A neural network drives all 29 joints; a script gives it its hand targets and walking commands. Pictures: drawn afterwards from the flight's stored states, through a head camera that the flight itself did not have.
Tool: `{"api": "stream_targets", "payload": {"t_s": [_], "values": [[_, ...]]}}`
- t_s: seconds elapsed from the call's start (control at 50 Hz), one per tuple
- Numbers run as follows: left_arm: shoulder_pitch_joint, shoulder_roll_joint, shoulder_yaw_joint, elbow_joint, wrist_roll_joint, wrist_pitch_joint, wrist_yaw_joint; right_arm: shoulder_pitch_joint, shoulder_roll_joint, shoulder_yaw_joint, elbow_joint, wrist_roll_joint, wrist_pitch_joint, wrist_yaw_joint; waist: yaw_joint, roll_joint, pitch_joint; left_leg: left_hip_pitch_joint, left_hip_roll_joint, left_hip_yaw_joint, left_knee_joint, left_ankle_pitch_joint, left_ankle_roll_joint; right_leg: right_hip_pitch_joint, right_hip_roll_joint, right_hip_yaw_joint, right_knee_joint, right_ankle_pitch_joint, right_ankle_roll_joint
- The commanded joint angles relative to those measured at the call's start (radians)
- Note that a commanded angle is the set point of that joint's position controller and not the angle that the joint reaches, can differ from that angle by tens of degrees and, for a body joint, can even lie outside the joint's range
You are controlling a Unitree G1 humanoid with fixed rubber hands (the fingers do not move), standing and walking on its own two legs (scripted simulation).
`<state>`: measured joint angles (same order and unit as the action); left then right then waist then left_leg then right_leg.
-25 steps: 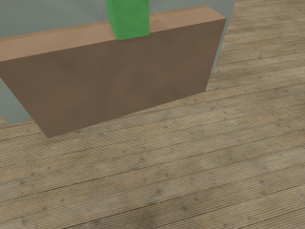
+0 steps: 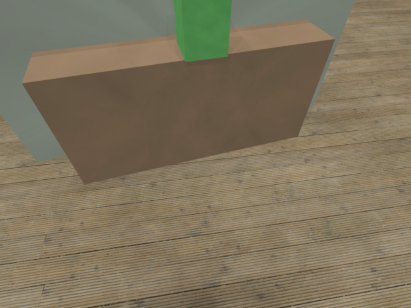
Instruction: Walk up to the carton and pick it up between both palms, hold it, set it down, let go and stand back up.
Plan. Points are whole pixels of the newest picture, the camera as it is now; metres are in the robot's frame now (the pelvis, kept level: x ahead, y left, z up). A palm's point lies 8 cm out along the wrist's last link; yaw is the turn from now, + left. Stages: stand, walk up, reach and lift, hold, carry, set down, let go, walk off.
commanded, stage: walk up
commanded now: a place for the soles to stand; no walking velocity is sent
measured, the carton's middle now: (200, 21) +1.23 +0.07 +0.05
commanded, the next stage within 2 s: none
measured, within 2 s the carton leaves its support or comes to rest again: neither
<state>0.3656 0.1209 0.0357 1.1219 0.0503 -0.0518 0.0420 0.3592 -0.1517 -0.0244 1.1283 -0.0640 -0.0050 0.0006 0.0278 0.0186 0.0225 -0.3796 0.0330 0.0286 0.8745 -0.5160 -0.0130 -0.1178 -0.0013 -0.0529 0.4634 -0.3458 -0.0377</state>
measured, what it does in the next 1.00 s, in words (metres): walks ahead: left foot, then right foot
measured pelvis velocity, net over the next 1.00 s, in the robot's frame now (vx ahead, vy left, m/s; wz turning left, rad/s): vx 0.43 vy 0.03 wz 0.04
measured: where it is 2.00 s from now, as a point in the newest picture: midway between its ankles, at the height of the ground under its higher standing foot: (211, 195)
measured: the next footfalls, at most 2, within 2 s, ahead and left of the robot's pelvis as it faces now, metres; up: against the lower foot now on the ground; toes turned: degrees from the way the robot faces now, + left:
left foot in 0.16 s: +0.17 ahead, +0.18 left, +0.00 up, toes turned +5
right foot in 0.64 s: +0.45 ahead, -0.10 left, +0.00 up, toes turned -9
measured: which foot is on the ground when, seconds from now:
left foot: up 0.00-0.14, down 0.16-0.68, up 0.70-1.00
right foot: down 0.00-0.18, up 0.20-0.62, down 0.64-1.00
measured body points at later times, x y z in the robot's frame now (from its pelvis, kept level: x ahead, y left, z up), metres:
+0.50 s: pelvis +0.19 +0.06 -0.01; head +0.19 +0.07 +0.44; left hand +0.29 +0.31 -0.15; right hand +0.09 -0.15 -0.16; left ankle +0.13 +0.17 -0.74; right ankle +0.31 -0.08 -0.68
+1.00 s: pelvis +0.43 +0.03 -0.01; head +0.44 +0.04 +0.44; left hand +0.42 +0.28 -0.16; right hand +0.54 -0.22 -0.13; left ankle +0.56 +0.17 -0.70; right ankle +0.41 -0.09 -0.74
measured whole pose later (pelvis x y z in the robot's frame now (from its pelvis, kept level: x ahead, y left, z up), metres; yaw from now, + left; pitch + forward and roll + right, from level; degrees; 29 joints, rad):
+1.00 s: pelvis +0.43 +0.03 -0.01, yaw +2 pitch -4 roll -2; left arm 0.40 0.22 0.02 0.93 0.04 -0.08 0.00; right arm 0.27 -0.25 -0.04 0.80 -0.04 -0.04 0.04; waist 0.04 0.02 0.08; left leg -0.57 0.10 -0.01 0.91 -0.25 0.00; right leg -0.13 -0.05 -0.20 0.58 -0.37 -0.02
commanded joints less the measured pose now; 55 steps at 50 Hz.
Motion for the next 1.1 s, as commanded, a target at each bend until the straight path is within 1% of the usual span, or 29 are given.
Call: {"api": "stream_targets", "payload": {"t_s": [0.0,0.06,0.1,0.12,0.14,0.16,0.18,0.2,0.24,0.28,0.32,0.4,0.48,0.54,0.58,0.6,0.62,0.64,0.66,0.68,0.72,0.76,0.82,0.86,0.94,0.98,1.04,1.06,1.08], "values": [[0.062,0.194,0.030,-0.016,0.005,-0.016,0.005,-0.061,-0.075,-0.026,-0.159,0.002,-0.046,0.023,-0.001,-0.175,0.169,-0.212,0.084,-0.064,-0.030,0.100,-0.010,-0.034,-0.330,0.350,-0.324,-0.376,-0.161],[-0.031,0.229,0.034,-0.049,0.010,-0.006,-0.010,0.052,-0.061,-0.032,-0.161,0.007,-0.042,0.022,-0.073,-0.183,0.163,0.104,0.045,0.014,-0.117,0.210,0.013,-0.285,-0.253,0.180,-0.228,-0.398,-0.131],[-0.107,0.253,0.029,-0.077,0.018,0.012,-0.027,0.245,-0.078,-0.049,-0.110,0.014,-0.042,0.009,-0.159,-0.079,0.154,0.406,-0.016,0.106,-0.175,0.280,0.018,-0.495,-0.169,0.085,-0.054,-0.496,-0.111],[-0.076,0.235,0.020,-0.085,0.025,0.022,-0.034,0.330,-0.112,-0.067,-0.084,0.014,-0.041,-0.002,-0.178,0.034,0.134,0.478,-0.051,0.128,-0.163,0.199,0.014,-0.546,-0.119,0.050,0.106,-0.553,-0.098],[-0.040,0.181,-0.006,-0.096,0.020,0.027,-0.044,0.381,-0.157,-0.084,-0.087,0.015,-0.038,-0.011,-0.204,0.225,0.139,0.455,0.009,0.015,-0.253,0.045,0.022,-0.593,-0.054,-0.026,0.405,-0.502,-0.075],[-0.002,0.089,-0.036,-0.140,0.014,0.026,-0.057,0.396,-0.207,-0.075,-0.123,0.022,-0.033,-0.021,-0.175,0.377,0.150,0.317,0.242,-0.516,-0.535,-0.433,0.063,-0.650,0.033,0.010,0.780,-0.356,-0.026],[0.051,0.146,-0.017,-0.162,-0.007,0.041,-0.063,0.309,-0.267,-0.070,-0.161,0.052,-0.022,-0.034,-0.107,0.272,0.214,0.191,0.403,-0.898,-0.826,-0.766,0.159,-0.651,-0.002,0.091,0.848,-0.368,-0.025],[0.032,0.189,-0.019,-0.176,0.002,0.040,-0.067,0.226,-0.292,-0.069,-0.208,0.077,-0.029,-0.040,-0.077,0.208,0.277,0.123,0.437,-0.998,-0.898,-0.771,0.196,-0.657,-0.042,0.109,0.904,-0.276,-0.009],[-0.031,0.192,-0.026,-0.192,0.016,0.020,-0.065,0.164,-0.297,-0.057,-0.238,0.069,-0.049,-0.032,-0.080,0.118,0.318,0.102,0.403,-0.798,-0.813,-0.542,0.223,-0.681,-0.091,0.124,0.897,-0.178,0.016],[0.011,0.188,-0.023,-0.181,0.005,0.011,-0.067,0.130,-0.252,-0.041,-0.234,0.034,-0.064,-0.031,-0.055,0.124,0.292,0.065,0.358,-0.576,-0.723,-0.322,0.223,-0.601,-0.118,0.118,0.792,-0.136,0.028],[0.026,0.195,-0.016,-0.191,-0.002,0.017,-0.071,0.139,-0.197,-0.023,-0.214,0.025,-0.075,-0.025,-0.038,0.127,0.258,0.066,0.307,-0.439,-0.701,-0.179,0.216,-0.549,-0.114,0.099,0.730,-0.078,0.040],[-0.065,0.191,-0.015,-0.250,-0.002,0.028,-0.081,0.168,-0.196,-0.019,-0.185,0.030,-0.089,-0.023,-0.031,0.091,0.238,0.121,0.268,-0.282,-0.692,-0.014,0.228,-0.585,-0.111,0.059,0.589,0.078,0.053],[-0.191,0.150,-0.030,-0.311,-0.002,0.007,-0.089,0.183,-0.186,-0.011,-0.177,0.020,-0.100,-0.012,-0.049,0.068,0.207,0.130,0.180,-0.074,-0.588,0.307,0.187,-0.443,-0.074,-0.023,0.314,0.260,0.028],[-0.176,0.135,-0.026,-0.317,0.006,-0.005,-0.084,0.208,-0.215,-0.016,-0.178,0.004,-0.091,-0.010,-0.055,0.068,0.151,0.170,0.220,-0.061,-0.537,0.407,0.191,-0.279,-0.035,-0.068,0.207,0.274,0.012],[-0.050,0.170,-0.001,-0.295,0.015,-0.014,-0.069,0.204,-0.221,-0.010,-0.177,-0.002,-0.076,-0.008,0.007,0.006,0.092,0.165,0.205,-0.033,-0.345,0.490,0.172,-0.090,0.000,-0.082,0.123,0.246,-0.004],[0.084,0.219,0.024,-0.263,0.020,-0.019,-0.058,0.235,-0.191,0.004,-0.176,-0.002,-0.068,-0.004,0.055,-0.067,-0.005,0.129,0.135,0.023,-0.120,0.509,0.141,0.089,0.011,-0.065,0.124,0.218,-0.028],[0.188,0.272,0.044,-0.254,0.030,-0.018,-0.050,0.296,-0.149,0.022,-0.184,0.010,-0.060,-0.001,0.076,-0.154,-0.127,0.020,0.064,0.078,0.142,0.345,0.102,0.247,-0.145,0.136,0.132,0.095,-0.059],[0.223,0.362,0.053,-0.273,0.016,-0.016,-0.041,0.384,-0.118,0.035,-0.213,0.041,-0.044,0.001,0.062,-0.273,-0.220,-0.179,-0.054,0.038,0.432,-0.076,0.039,0.380,-0.422,0.654,-0.013,-0.071,-0.174],[0.207,0.380,0.072,-0.288,-0.038,-0.003,-0.019,0.313,-0.191,0.010,-0.234,0.055,-0.024,-0.004,0.101,-0.185,-0.220,-0.277,-0.030,-0.038,0.531,-0.052,0.034,0.357,-0.481,0.855,-0.185,-0.338,-0.239],[0.152,0.360,0.059,-0.312,-0.054,0.002,-0.005,0.208,-0.217,0.004,-0.269,0.048,-0.027,-0.002,0.092,-0.141,-0.146,-0.312,-0.007,-0.095,0.570,0.012,0.035,0.283,-0.469,0.836,-0.256,-0.363,-0.218],[0.083,0.329,0.043,-0.328,-0.038,-0.011,0.003,0.102,-0.178,0.009,-0.309,0.044,-0.048,0.003,0.083,-0.116,-0.014,-0.341,0.032,-0.107,0.570,0.052,0.034,0.127,-0.434,0.566,-0.204,-0.095,-0.205],[0.022,0.273,0.028,-0.317,-0.025,-0.032,-0.014,0.117,-0.148,0.006,-0.316,0.030,-0.053,0.010,0.019,-0.135,0.062,-0.245,0.054,-0.117,0.464,0.059,0.030,-0.060,-0.389,0.397,-0.204,0.027,-0.210],[0.005,0.232,0.018,-0.295,-0.019,-0.054,-0.030,0.133,-0.123,-0.005,-0.307,0.018,-0.039,0.022,-0.028,-0.075,0.098,-0.197,0.066,-0.114,0.349,0.082,0.012,-0.167,-0.380,0.289,-0.224,0.019,-0.218],[-0.017,0.239,0.016,-0.285,-0.018,-0.060,-0.027,0.099,-0.111,-0.007,-0.328,0.019,-0.035,0.033,-0.044,-0.085,0.144,-0.211,0.079,-0.098,0.228,0.168,0.006,-0.213,-0.375,0.208,-0.247,-0.030,-0.217],[-0.041,0.260,0.015,-0.276,-0.005,-0.054,-0.036,0.015,-0.115,-0.013,-0.365,0.022,-0.042,0.052,-0.051,-0.144,0.160,-0.061,0.074,-0.036,-0.046,0.346,0.017,-0.307,-0.295,0.043,-0.233,-0.170,-0.166],[-0.027,0.280,0.019,-0.268,-0.001,-0.043,-0.040,-0.017,-0.126,-0.021,-0.377,0.019,-0.048,0.052,-0.040,-0.139,0.151,0.020,0.050,0.004,-0.102,0.372,0.031,-0.310,-0.300,0.023,-0.210,-0.244,-0.163],[0.006,0.280,0.006,-0.255,0.007,-0.013,-0.049,0.055,-0.167,-0.042,-0.367,0.011,-0.060,0.031,-0.071,-0.037,0.138,0.187,-0.006,0.058,-0.200,0.309,0.047,-0.318,-0.280,-0.023,-0.033,-0.242,-0.135],[0.049,0.244,-0.012,-0.246,0.014,-0.001,-0.054,0.147,-0.196,-0.060,-0.346,0.011,-0.065,0.019,-0.103,0.052,0.095,0.287,-0.039,0.043,-0.222,0.243,0.054,-0.332,-0.227,-0.065,0.166,-0.151,-0.105],[0.111,0.176,-0.042,-0.249,0.013,0.006,-0.061,0.232,-0.248,-0.081,-0.346,0.005,-0.066,0.006,-0.131,0.229,0.026,0.357,0.079,-0.184,-0.306,0.106,0.076,-0.379,-0.134,-0.145,0.487,-0.088,-0.048]]}}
